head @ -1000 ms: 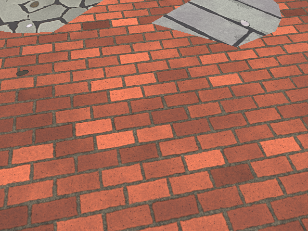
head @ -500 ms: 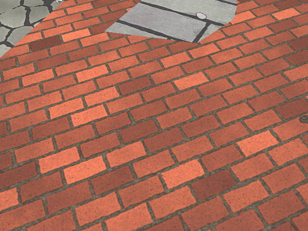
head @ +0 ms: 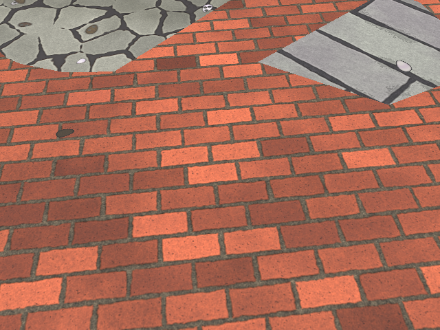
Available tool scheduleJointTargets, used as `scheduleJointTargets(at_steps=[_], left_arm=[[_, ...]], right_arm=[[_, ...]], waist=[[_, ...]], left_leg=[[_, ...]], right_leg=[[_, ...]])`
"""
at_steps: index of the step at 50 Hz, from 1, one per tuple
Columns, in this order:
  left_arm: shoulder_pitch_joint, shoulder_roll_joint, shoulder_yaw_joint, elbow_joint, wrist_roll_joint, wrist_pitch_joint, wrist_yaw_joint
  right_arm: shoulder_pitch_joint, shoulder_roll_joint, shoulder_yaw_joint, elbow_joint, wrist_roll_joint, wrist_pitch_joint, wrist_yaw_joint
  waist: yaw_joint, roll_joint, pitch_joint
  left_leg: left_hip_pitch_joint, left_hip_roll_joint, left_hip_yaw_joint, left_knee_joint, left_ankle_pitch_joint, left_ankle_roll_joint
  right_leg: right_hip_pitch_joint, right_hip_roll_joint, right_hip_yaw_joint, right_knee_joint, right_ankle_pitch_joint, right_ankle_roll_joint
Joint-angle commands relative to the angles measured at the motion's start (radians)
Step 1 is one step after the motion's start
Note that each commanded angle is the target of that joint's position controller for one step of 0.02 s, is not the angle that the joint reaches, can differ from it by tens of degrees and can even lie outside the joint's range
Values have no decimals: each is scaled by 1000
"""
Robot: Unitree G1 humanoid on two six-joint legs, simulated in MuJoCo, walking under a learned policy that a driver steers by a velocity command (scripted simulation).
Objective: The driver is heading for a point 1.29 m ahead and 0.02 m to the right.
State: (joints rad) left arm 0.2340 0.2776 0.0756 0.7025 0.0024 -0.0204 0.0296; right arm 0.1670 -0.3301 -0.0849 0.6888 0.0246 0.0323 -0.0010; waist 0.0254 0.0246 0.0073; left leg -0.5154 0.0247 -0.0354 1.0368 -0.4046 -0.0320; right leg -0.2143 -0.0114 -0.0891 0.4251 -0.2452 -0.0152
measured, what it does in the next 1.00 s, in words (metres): walks ahead: left foot, then right foot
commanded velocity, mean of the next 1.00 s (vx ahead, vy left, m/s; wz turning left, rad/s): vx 0.44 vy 0.00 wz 0.01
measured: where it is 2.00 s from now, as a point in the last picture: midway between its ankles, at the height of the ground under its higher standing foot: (233, 178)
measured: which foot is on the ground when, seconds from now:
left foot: up 0.00-0.20, down 0.22-0.74, up 0.76-1.00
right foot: down 0.00-0.22, up 0.24-0.70, down 0.72-1.00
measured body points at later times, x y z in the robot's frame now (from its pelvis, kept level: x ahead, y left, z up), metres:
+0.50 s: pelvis +0.16 +0.10 +0.01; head +0.19 +0.13 +0.45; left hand +0.28 +0.39 -0.10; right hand +0.28 -0.16 -0.10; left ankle +0.07 +0.16 -0.74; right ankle +0.36 -0.03 -0.67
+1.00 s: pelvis +0.47 +0.13 +0.00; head +0.51 +0.12 +0.45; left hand +0.56 +0.41 -0.11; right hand +0.66 -0.14 -0.08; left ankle +0.62 +0.31 -0.68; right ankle +0.46 +0.04 -0.74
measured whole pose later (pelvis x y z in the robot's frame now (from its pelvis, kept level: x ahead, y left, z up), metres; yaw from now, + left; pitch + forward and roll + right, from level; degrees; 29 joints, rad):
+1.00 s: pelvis +0.47 +0.13 +0.00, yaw -3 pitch +2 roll -1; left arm 0.30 0.29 0.06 0.74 -0.02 -0.05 -0.01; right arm 0.14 -0.30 -0.02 0.62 -0.02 -0.10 -0.01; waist 0.05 0.03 0.04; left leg -0.68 0.11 -0.11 0.81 -0.13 -0.07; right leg -0.19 0.13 0.11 0.35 -0.19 -0.07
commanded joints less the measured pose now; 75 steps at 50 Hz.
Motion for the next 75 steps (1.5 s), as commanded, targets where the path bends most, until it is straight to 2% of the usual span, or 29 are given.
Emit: scheduleJointTargets(at_steps=[1, 6, 10, 11, 12, 13, 14, 16, 17, 21, 30, 33, 35, 36, 37, 38, 39, 41, 42, 45, 49, 53, 57, 58, 59, 60, 62, 65, 75], left_arm=[[1, 163, 44, -55, -3, -27, 6], [14, 217, 64, -29, -21, -36, -25], [-8, 181, 49, -11, -33, -34, -38], [-25, 120, 28, -23, -10, -39, -39], [-71, 49, 1, -124, 17, -59, -37], [-126, 128, 16, -126, -20, -85, -39], [-135, 167, 25, -126, -46, -102, -48], [-82, 164, 26, -78, -3, -106, -47], [-59, 160, 27, -66, 4, -99, -52], [-84, 105, 5, -34, -2, -71, -59], [-311, 59, -29, -96, -30, -79, -107], [-267, 85, -17, -99, -20, -80, -118], [-69, 154, 19, -59, -21, -70, -106], [88, 203, 40, -38, -22, -63, -90], [186, 308, 64, -30, -15, -61, -82], [212, 229, 47, -17, -30, -59, -76], [161, 196, 37, -23, -27, -53, -65], [32, 152, 20, -48, -23, -49, -58], [-2, 141, 14, -63, -10, -51, -54], [-41, 147, 17, -69, -11, -52, -43], [-1, 182, 31, -47, -26, -47, -27], [83, 186, 34, -17, -39, -29, -19], [76, 146, 25, -23, -25, -20, -20], [83, 82, 3, -36, -15, -24, -27], [200, 1, -21, -58, -17, -35, -29], [231, 69, -17, -69, -48, -40, -29], [66, 169, 13, -73, -36, -28, -22], [12, 125, 16, -91, -25, -20, -34], [-168, 41, -10, -136, -24, -10, -70]], right_arm=[[-98, -42, -3, -108, 0, -28, 19], [-105, -39, 7, -130, 0, -38, 40], [86, -95, -28, -70, 1, -27, 31], [245, -166, -61, -35, 8, -26, 19], [300, -322, -85, -53, 1, -41, 12], [291, -239, -61, -68, -2, -68, 23], [246, -176, -37, -69, -10, -86, 25], [134, -88, -6, -85, -12, -90, 22], [101, -80, 1, -95, -22, -92, 17], [118, -99, 0, -61, -30, -109, 0], [233, -121, -6, 47, -22, -112, -10], [227, -145, -13, 48, -24, -93, -25], [209, -164, -14, 36, -30, -72, -40], [197, -163, -9, 18, -36, -75, -46], [313, -31, 33, -22, -54, -99, -28], [281, -73, 37, -12, -38, -138, -7], [149, -122, 21, -56, 10, -161, 8], [55, -106, 26, -82, -18, -180, 4], [74, -109, 20, -86, -31, -173, 0], [135, -72, 28, -80, -43, -139, -6], [-26, -18, 51, -121, -49, -139, -7], [-111, -54, 36, -142, -17, -151, 4], [22, -107, -3, -116, -15, -163, 4], [138, -149, -19, -109, -32, -167, -3], [231, -232, -36, -100, -54, -157, -7], [275, -219, -41, -67, -36, -146, 5], [176, -99, -9, -89, -34, -138, 0], [126, -46, 8, -70, -45, -141, -2], [133, -117, -20, 27, -26, -132, -12]], waist=[[37, -128, -3], [36, -152, -6], [-74, -97, -45], [-147, 41, -99], [-132, 333, -135], [-175, 168, -143], [-136, 148, -60], [-62, 58, 6], [-35, 92, 8], [-38, 41, 4], [-118, 22, 105], [-76, 69, 22], [34, 92, -119], [118, 56, -208], [57, -203, -364], [96, -169, -480], [113, -125, -307], [35, 31, -84], [-9, -1, -45], [-65, -68, -17], [-3, -76, 7], [37, -107, -25], [-54, -135, -64], [-109, -66, -164], [-78, 200, -297], [-75, 338, -313], [-110, 96, -95], [-75, 90, 9], [-95, 34, 47]], left_leg=[[-180, 56, 8, -84, 67, -8], [38, 35, 92, -324, 77, 28], [397, -49, 156, -490, 127, 103], [599, 31, -15, -558, 86, 163], [792, 293, -623, -728, -87, 364], [775, 345, -748, -837, -250, 422], [702, 329, -658, -842, -218, 388], [547, 244, -433, -820, 16, 312], [476, 217, -358, -830, 137, 293], [438, 164, -147, -858, 490, 250], [562, 201, 33, -891, 539, 191], [669, 208, 75, -725, 1044, 159], [658, 180, 115, -424, 1337, 124], [435, 164, 123, -171, 1163, 92], [-48, -28, 93, 297, 319, -1], [-196, -105, -84, 428, -139, 5], [-297, -33, -118, 421, -69, 25], [-240, 43, -77, 224, 44, 38], [-170, 64, -74, 173, 66, 27], [-78, 82, -36, 47, 88, -21], [30, 33, 6, -298, 379, -53], [92, -11, -39, -484, 476, -50], [278, -4, -38, -561, 338, 27], [475, 115, -142, -564, 268, 85], [792, 347, -520, -628, 130, 213], [825, 437, -841, -725, -181, 286], [616, 331, -535, -748, -114, 207], [413, 221, -233, -794, 261, 172], [472, 227, 80, -877, 458, 188]], right_leg=[[167, -263, 248, -258, -121, -173], [85, -271, 110, -239, -71, -160], [-82, -238, -19, 5, -26, -84], [-230, -164, -107, 327, -6, -19], [-643, 12, -60, 723, -350, 64], [-770, -5, 135, 853, -338, 47], [-789, -49, 157, 842, -241, 13], [-681, -105, 150, 712, -73, 8], [-602, -120, 147, 659, -17, 15], [-535, -102, 104, 500, 197, 48], [-486, -22, 76, 109, 366, -29], [-388, 52, 13, 110, 222, -80], [-128, 121, -30, 101, 167, -133], [188, 40, 100, 100, 216, -188], [642, -261, 647, 113, 106, -407], [736, -323, 935, -55, -32, -443], [623, -284, 775, -97, -84, -368], [269, -200, 573, -153, 58, -296], [146, -172, 521, -182, 157, -299], [-55, -129, 423, -223, 294, -310], [-183, -34, 306, -202, 245, -234], [-76, -70, 410, -125, 94, -190], [-19, -73, 483, 66, 73, -122], [-86, -15, 420, 290, 19, -86], [-360, 124, 278, 637, -317, -17], [-570, 71, 251, 846, -349, -1], [-599, -7, 229, 914, -160, 14], [-486, -71, 219, 798, -56, 15], [-490, -79, 128, 367, 250, 23]])
Keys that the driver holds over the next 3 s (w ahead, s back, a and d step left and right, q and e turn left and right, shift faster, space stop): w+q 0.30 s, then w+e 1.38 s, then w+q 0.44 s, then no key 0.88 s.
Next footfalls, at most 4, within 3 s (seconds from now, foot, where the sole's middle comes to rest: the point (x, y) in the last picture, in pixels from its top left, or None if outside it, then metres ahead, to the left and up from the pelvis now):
0.22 left None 0.11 0.17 -0.78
0.72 right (223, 327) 0.50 0.05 -0.78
1.16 left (159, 244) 0.77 0.27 -0.78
1.70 right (257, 203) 0.94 -0.07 -0.78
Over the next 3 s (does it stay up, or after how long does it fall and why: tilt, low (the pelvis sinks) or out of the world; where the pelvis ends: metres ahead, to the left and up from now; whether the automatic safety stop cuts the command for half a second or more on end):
stays up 1.27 -0.12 0.00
